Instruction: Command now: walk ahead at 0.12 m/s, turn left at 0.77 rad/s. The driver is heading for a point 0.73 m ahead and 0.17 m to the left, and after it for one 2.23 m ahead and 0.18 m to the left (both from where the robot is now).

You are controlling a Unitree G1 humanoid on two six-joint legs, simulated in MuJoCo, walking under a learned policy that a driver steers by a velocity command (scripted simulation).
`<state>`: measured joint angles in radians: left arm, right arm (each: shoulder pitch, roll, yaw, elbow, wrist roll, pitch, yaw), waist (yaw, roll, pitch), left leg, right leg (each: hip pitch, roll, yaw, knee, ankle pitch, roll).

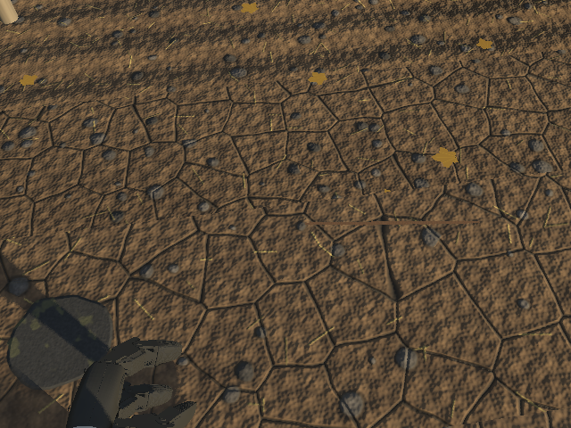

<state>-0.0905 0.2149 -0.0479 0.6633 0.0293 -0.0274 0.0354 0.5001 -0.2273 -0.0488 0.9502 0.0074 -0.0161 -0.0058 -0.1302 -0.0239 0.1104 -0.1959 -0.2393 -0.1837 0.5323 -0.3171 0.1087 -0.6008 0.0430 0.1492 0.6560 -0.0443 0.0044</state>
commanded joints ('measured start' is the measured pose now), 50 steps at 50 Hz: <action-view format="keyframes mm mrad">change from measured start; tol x32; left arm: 1 294 153 45 15 15 -14 11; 50 408 244 170 -35 -31 72 -60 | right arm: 1 -146 -167 -46 -136 11 8 -16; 50 -414 -139 -11 -341 -44 62 15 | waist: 1 218 76 -190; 19 107 -143 -206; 23 78 346 -37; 50 166 -122 -181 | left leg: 1 -247 154 -224 186 743 -102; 3 -297 37 53 702 -516 -108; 9 -354 211 159 836 -156 -146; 20 13 229 305 112 -56 -68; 23 44 632 -496 -324 -20 124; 31 22 388 -93 -199 355 103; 40 -67 389 -1 -26 250 9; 43 -401 140 126 412 -300 -97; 50 -370 194 132 384 -83 -162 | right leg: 1 561 -17 1 -139 210 -48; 3 780 -554 342 -79 1007 -277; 6 477 -421 301 -274 219 -325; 19 270 -356 -188 -351 -284 -148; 23 -252 -60 -289 300 -636 107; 30 -3 -55 -140 449 -254 43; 39 341 -16 -184 -137 -240 -41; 42 410 -358 436 -348 225 -241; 47 454 -188 273 -329 110 -228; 50 437 -144 343 -431 -535 -239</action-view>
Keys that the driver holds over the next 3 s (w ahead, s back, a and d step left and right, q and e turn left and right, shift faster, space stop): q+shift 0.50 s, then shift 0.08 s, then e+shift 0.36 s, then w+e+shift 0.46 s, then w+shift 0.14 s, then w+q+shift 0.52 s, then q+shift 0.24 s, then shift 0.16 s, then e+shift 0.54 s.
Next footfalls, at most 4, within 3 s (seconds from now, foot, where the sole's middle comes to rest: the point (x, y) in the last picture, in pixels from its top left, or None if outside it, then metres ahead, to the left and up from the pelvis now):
0.04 right None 0.21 -0.10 -0.76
0.44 left None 0.05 0.11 -0.76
0.82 right None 0.16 -0.05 -0.76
1.18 left None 0.09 0.16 -0.76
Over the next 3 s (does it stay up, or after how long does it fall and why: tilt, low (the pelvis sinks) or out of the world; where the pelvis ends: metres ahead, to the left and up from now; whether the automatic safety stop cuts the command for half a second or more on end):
stays up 0.95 -0.02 -0.14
